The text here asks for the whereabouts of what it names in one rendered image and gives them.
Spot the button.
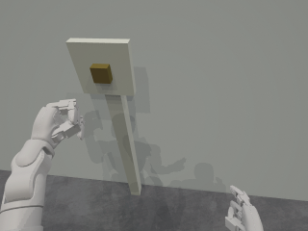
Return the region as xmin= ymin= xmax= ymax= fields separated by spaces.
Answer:
xmin=90 ymin=64 xmax=113 ymax=84

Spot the panel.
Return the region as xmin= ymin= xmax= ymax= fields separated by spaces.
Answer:
xmin=65 ymin=38 xmax=141 ymax=195

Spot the robot left forearm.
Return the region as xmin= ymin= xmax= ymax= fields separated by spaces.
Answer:
xmin=0 ymin=139 xmax=55 ymax=231

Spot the robot left hand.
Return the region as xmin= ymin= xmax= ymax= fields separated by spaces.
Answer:
xmin=31 ymin=98 xmax=85 ymax=149

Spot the robot right hand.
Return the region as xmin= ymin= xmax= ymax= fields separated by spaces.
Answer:
xmin=225 ymin=185 xmax=264 ymax=231

